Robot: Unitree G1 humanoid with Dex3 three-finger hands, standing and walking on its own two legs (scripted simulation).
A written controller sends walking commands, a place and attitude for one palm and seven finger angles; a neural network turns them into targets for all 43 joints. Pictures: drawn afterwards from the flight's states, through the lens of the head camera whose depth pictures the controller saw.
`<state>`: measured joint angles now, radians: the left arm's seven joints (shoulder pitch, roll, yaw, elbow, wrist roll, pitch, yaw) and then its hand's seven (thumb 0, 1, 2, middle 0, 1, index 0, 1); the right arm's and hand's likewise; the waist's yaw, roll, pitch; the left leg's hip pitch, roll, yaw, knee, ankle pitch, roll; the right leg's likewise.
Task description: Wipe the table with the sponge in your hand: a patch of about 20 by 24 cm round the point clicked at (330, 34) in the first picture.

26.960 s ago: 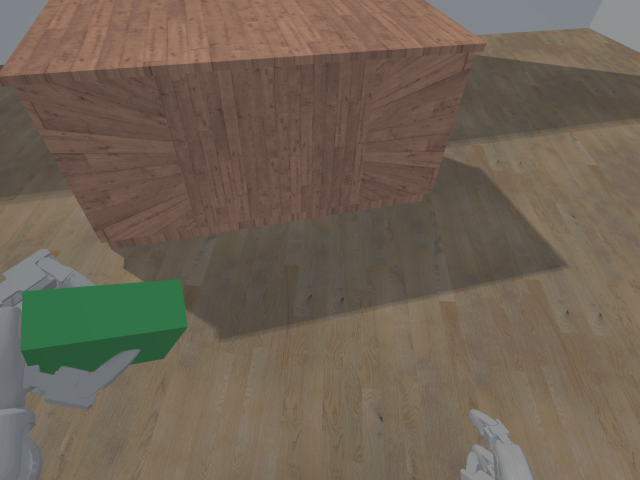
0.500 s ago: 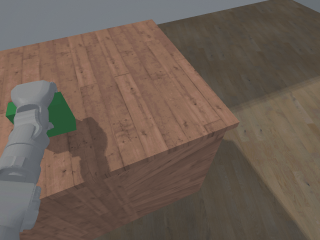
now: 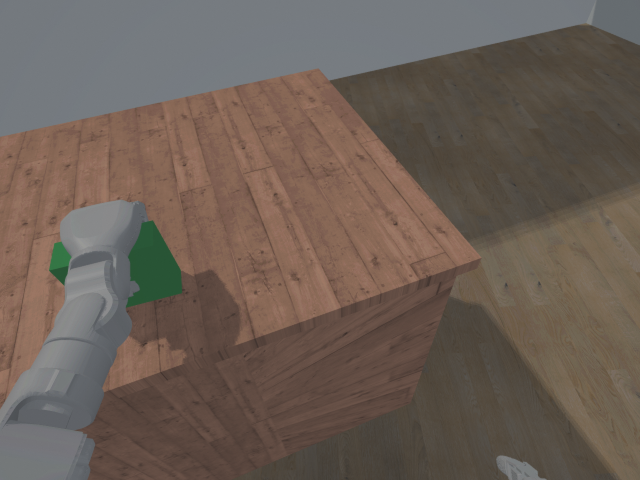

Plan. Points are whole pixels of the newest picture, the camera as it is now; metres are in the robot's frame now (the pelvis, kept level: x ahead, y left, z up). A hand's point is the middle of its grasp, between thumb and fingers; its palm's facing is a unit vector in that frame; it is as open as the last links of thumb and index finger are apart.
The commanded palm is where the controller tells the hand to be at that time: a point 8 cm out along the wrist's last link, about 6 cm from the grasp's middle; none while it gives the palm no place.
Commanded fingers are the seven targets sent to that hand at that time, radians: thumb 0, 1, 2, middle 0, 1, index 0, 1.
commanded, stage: wipe back along the middle lane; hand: left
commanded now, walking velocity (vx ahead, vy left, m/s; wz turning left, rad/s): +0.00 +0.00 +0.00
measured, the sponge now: (128, 277) +0.37 +0.31 +0.04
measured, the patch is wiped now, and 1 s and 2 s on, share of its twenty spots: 0.40 0.60 0.70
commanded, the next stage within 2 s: slide across to the third lane in 0.44 s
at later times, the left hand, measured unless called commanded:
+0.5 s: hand (117, 286) +0.32 +0.29 +0.09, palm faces +0.01 -0.02 -1.00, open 8.9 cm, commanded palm +0.28 +0.27 +0.11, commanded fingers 0.00 0.10 1.30 -1.20 -1.60 -1.20 -1.60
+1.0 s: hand (153, 285) +0.32 +0.24 +0.09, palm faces +0.00 -0.02 -1.00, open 8.9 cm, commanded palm +0.30 +0.22 +0.13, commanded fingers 0.00 0.10 1.30 -1.20 -1.60 -1.20 -1.60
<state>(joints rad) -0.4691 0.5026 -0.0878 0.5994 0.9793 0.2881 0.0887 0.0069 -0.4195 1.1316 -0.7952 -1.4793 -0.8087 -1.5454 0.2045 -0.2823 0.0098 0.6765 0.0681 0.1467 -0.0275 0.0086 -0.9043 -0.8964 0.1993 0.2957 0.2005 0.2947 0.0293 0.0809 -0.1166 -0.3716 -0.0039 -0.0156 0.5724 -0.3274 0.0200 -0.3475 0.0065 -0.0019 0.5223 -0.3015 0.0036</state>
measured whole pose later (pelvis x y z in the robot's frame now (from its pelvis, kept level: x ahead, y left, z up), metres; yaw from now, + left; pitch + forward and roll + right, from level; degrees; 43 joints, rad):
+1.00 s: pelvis -0.01 -0.01 +0.00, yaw +1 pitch +3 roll +0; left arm -0.33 0.37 -0.24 0.32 0.98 0.42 0.06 0.01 -0.43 1.12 -0.80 -1.47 -0.84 -1.46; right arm 0.11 -0.26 0.03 0.68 0.07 0.10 -0.03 0.01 -0.90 -0.90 0.20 0.30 0.20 0.29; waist 0.09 0.10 -0.08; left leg -0.27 -0.02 -0.03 0.52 -0.30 0.01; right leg -0.26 -0.01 -0.02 0.51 -0.30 -0.01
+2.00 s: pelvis -0.02 -0.04 +0.00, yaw +0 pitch +9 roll +0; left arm -0.72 0.46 -0.09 0.91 1.00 0.27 0.10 -0.01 -0.45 1.13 -0.83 -1.45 -0.86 -1.44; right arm 0.25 -0.30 0.00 0.74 0.06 0.13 -0.04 0.01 -0.91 -0.90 0.20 0.30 0.20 0.29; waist -0.03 0.07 -0.11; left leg -0.43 0.03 -0.03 0.56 -0.29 -0.01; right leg -0.42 0.05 -0.01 0.55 -0.28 -0.04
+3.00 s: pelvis -0.01 +0.00 -0.01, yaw -2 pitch +18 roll -3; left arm -1.12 0.63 -0.06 1.28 1.09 0.26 0.09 0.00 -0.47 1.14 -0.84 -1.43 -0.86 -1.46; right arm 0.38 -0.27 0.00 0.75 0.03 0.10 -0.02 0.00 -0.90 -0.90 0.20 0.30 0.20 0.29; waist -0.14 0.06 -0.13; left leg -0.67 0.03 -0.01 0.70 -0.35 0.01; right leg -0.63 0.04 0.00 0.60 -0.29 0.00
